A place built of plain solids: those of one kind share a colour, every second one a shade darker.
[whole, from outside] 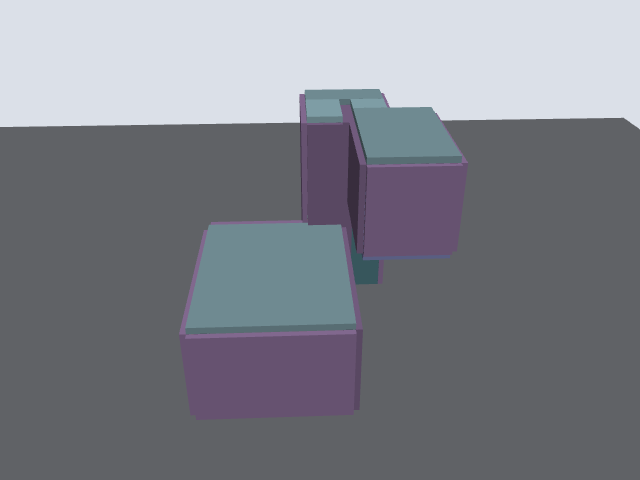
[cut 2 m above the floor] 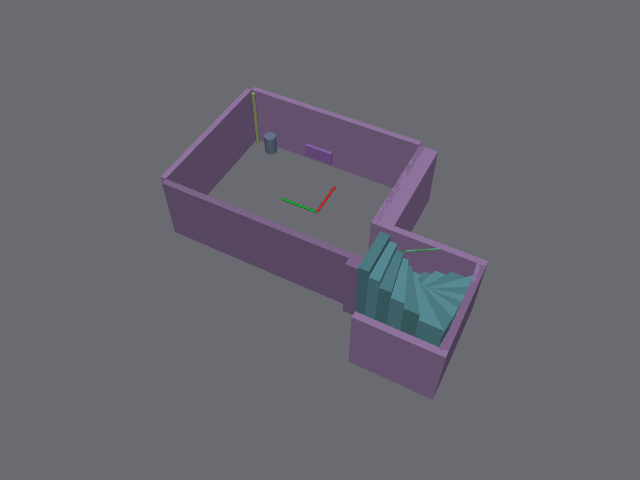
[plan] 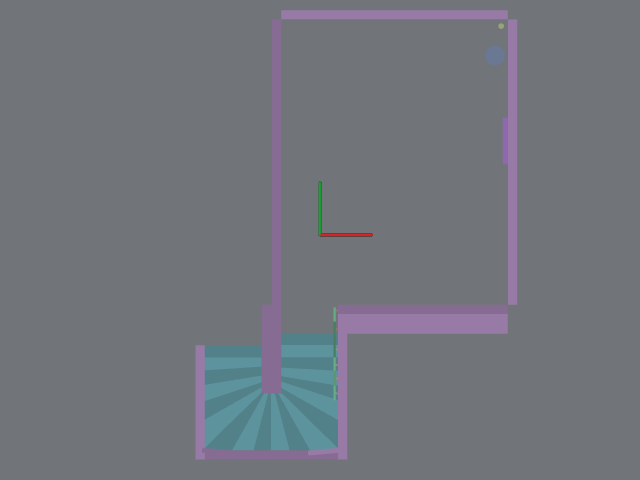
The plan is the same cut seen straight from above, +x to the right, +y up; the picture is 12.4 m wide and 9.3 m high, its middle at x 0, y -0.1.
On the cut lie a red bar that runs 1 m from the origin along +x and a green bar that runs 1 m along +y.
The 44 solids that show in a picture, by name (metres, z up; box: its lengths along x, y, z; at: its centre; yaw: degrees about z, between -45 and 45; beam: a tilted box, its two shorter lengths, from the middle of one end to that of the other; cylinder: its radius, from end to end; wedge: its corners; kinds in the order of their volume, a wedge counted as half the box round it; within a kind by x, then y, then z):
{
 "wall_1": {"box": [0.18, 4.07, 2.72], "at": [-3.73, -0.1, 5.17]},
 "wall_2": {"box": [2.51, 0.18, 2.72], "at": [-2.39, 2.02, 5.17]},
 "wall_3": {"box": [0.18, 2.22, 6.58], "at": [-2.32, -3.25, 3.24]},
 "wall_4": {"box": [0.64, 0.1, 6.83], "at": [-1.97, -4.2, 3.12], "yaw": -5.1},
 "wall_5": {"box": [0.18, 4.07, 2.72], "at": [-1.04, -0.1, 5.17]},
 "wall_6": {"box": [2.58, 0.18, 6.58], "at": [-0.94, -4.27, 3.24]},
 "wall_7": {"box": [0.38, 1.72, 6.83], "at": [-0.94, -2.21, 3.12]},
 "wall_8": {"box": [0.18, 5.53, 2.92], "at": [-0.84, 1.41, 1.41]},
 "wall_9": {"box": [1.1, 0.18, 3.67], "at": [-0.2, -1.26, 4.7]},
 "wall_10": {"box": [0.64, 0.1, 6.83], "at": [0.08, -4.2, 3.12], "yaw": 5.1},
 "wall_11": {"box": [0.18, 3.0, 6.58], "at": [0.44, -2.85, 3.24]},
 "wall_12": {"box": [4.39, 0.18, 2.92], "at": [1.44, 4.27, 1.41]},
 "wall_13": {"box": [3.29, 0.56, 2.92], "at": [1.99, -1.64, 1.41]},
 "wall_14": {"box": [3.29, 0.18, 2.92], "at": [1.99, -1.44, 1.41]},
 "wall_15": {"box": [0.18, 5.53, 2.92], "at": [3.73, 1.41, 1.41]},
 "tread_1": {"wedge": [[-2.24, -4.13, -0.05], [-2.24, -4.13, 2.47], [-1.71, -4.18, -0.05], [-1.71, -4.18, 2.47], [-1.13, -3.05, -0.05], [-1.13, -3.05, 2.47], [-1.08, -3.08, -0.05], [-1.08, -3.08, 2.47]]},
 "tread_2": {"wedge": [[-2.23, -4.13, -0.05], [-2.23, -4.13, 2.66], [-2.23, -3.58, -0.05], [-2.23, -3.58, 2.66], [-1.13, -3.05, -0.05], [-1.13, -3.05, 2.66], [-1.13, -2.95, -0.05], [-1.13, -2.95, 2.66]]},
 "tread_3": {"wedge": [[-2.23, -3.58, -0.05], [-2.23, -3.58, 2.86], [-2.23, -3.22, -0.05], [-2.23, -3.22, 2.86], [-1.13, -2.95, -0.05], [-1.13, -2.95, 2.86], [-1.13, -2.85, -0.05], [-1.13, -2.85, 2.86]]},
 "tread_4": {"wedge": [[-2.23, -3.22, -0.05], [-2.23, -3.22, 3.04], [-2.23, -2.9, -0.05], [-2.23, -2.9, 3.04], [-1.13, -2.86, -0.05], [-1.13, -2.86, 3.04], [-1.13, -2.72, -0.05], [-1.13, -2.72, 3.04]]},
 "tread_5": {"wedge": [[-2.23, -2.91, -0.05], [-2.23, -2.91, 3.23], [-2.23, -2.62, -0.05], [-2.23, -2.62, 3.22], [-1.13, -2.73, -0.05], [-1.13, -2.73, 3.23], [-1.13, -2.55, -0.05], [-1.13, -2.55, 3.22]]},
 "tread_6": {"wedge": [[-2.23, -2.63, -0.05], [-2.23, -2.63, 3.43], [-2.23, -2.38, -0.05], [-2.23, -2.38, 3.42], [-1.13, -2.55, -0.05], [-1.13, -2.55, 3.42], [-1.13, -2.37, -0.05], [-1.13, -2.37, 3.42]]},
 "tread_7": {"wedge": [[-2.23, -2.38, -0.05], [-2.23, -2.38, 3.61], [-2.23, -2.13, -0.05], [-2.23, -2.13, 3.61], [-1.13, -2.38, -0.05], [-1.13, -2.38, 3.61], [-1.13, -2.13, -0.05], [-1.13, -2.13, 3.61]]},
 "tread_8": {"wedge": [[-1.71, -4.18, -0.05], [-1.71, -4.18, 2.29], [-1.29, -4.18, -0.05], [-1.29, -4.18, 2.29], [-1.09, -3.08, -0.05], [-1.09, -3.08, 2.29], [-1.0, -3.08, -0.05], [-1.0, -3.08, 2.29]]},
 "tread_9": {"wedge": [[-1.29, -4.18, -0.05], [-1.29, -4.18, 2.09], [-1.01, -3.08, -0.05], [-1.01, -3.08, 2.09], [-0.95, -4.18, -0.05], [-0.95, -4.18, 2.09], [-0.95, -3.08, -0.05], [-0.95, -3.08, 2.09]]},
 "tread_10": {"wedge": [[-0.96, -3.08, -0.05], [-0.96, -3.08, 1.9], [-0.95, -4.18, -0.05], [-0.95, -4.18, 1.9], [-0.87, -3.08, -0.05], [-0.87, -3.08, 1.9], [-0.59, -4.18, -0.05], [-0.59, -4.18, 1.9]]},
 "tread_11": {"wedge": [[-0.88, -3.08, -0.05], [-0.88, -3.08, 1.72], [-0.81, -3.08, -0.05], [-0.81, -3.08, 1.72], [-0.59, -4.18, -0.05], [-0.59, -4.18, 1.72], [-0.19, -4.18, -0.05], [-0.19, -4.18, 1.72]]},
 "tread_12": {"wedge": [[-0.81, -3.08, -0.05], [-0.81, -3.08, 1.53], [-0.75, -3.06, -0.05], [-0.75, -3.06, 1.53], [-0.19, -4.18, -0.05], [-0.19, -4.18, 1.52], [0.34, -4.13, -0.05], [0.34, -4.13, 1.53]]},
 "tread_13": {"wedge": [[-0.75, -3.06, -0.05], [-0.75, -3.06, 1.34], [-0.75, -2.96, -0.05], [-0.75, -2.96, 1.34], [0.35, -4.14, -0.05], [0.35, -4.14, 1.33], [0.35, -3.59, -0.05], [0.35, -3.59, 1.33]]},
 "tread_14": {"wedge": [[-0.75, -2.97, -0.05], [-0.75, -2.97, 1.14], [-0.75, -2.84, -0.05], [-0.75, -2.84, 1.14], [0.35, -3.59, -0.05], [0.35, -3.59, 1.14], [0.35, -3.2, -0.05], [0.35, -3.2, 1.14]]},
 "tread_15": {"wedge": [[-0.75, -2.84, -0.05], [-0.75, -2.84, 0.94], [-0.75, -2.74, -0.05], [-0.75, -2.74, 0.94], [0.35, -3.21, -0.05], [0.35, -3.21, 0.94], [0.35, -2.92, -0.05], [0.35, -2.92, 0.94]]},
 "tread_16": {"wedge": [[-0.75, -2.74, -0.05], [-0.75, -2.74, 0.76], [-0.75, -2.57, -0.05], [-0.75, -2.57, 0.76], [0.35, -2.93, -0.05], [0.35, -2.93, 0.76], [0.35, -2.63, -0.05], [0.35, -2.63, 0.76]]},
 "tread_17": {"wedge": [[-0.75, -2.58, -0.05], [-0.75, -2.58, 0.57], [-0.75, -2.37, -0.05], [-0.75, -2.37, 0.57], [0.35, -2.64, -0.05], [0.35, -2.64, 0.57], [0.35, -2.37, -0.05], [0.35, -2.37, 0.57]]},
 "tread_18": {"wedge": [[-0.75, -2.37, -0.05], [-0.75, -2.37, 0.38], [-0.75, -2.14, -0.05], [-0.75, -2.14, 0.38], [0.35, -2.37, -0.05], [0.35, -2.37, 0.37], [0.35, -2.14, -0.05], [0.35, -2.14, 0.38]]},
 "tread_19": {"wedge": [[-0.75, -2.14, -0.05], [-0.75, -2.14, 0.18], [-0.75, -1.9, -0.05], [-0.75, -1.9, 0.18], [0.35, -2.14, -0.05], [0.35, -2.14, 0.18], [0.35, -1.9, -0.05], [0.35, -1.9, 0.18]]},
 "roof_1": {"box": [2.51, 4.07, 0.2], "at": [-2.39, -0.1, 6.63]},
 "roof_2": {"box": [1.1, 0.94, 0.2], "at": [-1.68, -2.61, 6.63]},
 "roof_3": {"box": [2.58, 1.1, 0.2], "at": [-0.94, -3.63, 6.63]},
 "roof_4": {"box": [1.1, 1.72, 0.2], "at": [-0.2, -2.21, 6.63]},
 "roof_5": {"box": [4.39, 5.53, 0.2], "at": [1.44, 1.41, 2.97]},
 "floor_1": {"box": [2.51, 4.07, 0.23], "at": [-2.39, -0.1, 3.7]},
 "bin_1": {"cylinder": 0.19, "from": [3.39, 3.47, 0.0], "to": [3.39, 3.47, 0.62]},
 "radiator_1": {"box": [0.1, 0.9, 0.45], "at": [3.59, 1.82, 0.38]},
 "pipe_1": {"cylinder": 0.06, "from": [3.51, 4.05, 0.0], "to": [3.51, 4.05, 2.87]},
 "guard_rail_1": {"wedge": [[0.26, -2.37, 1.47], [0.26, -2.37, 1.52], [0.26, -1.68, 0.9], [0.26, -1.68, 0.96], [0.3, -2.37, 1.47], [0.3, -2.37, 1.52], [0.3, -1.68, 0.9], [0.3, -1.68, 0.96]]}
}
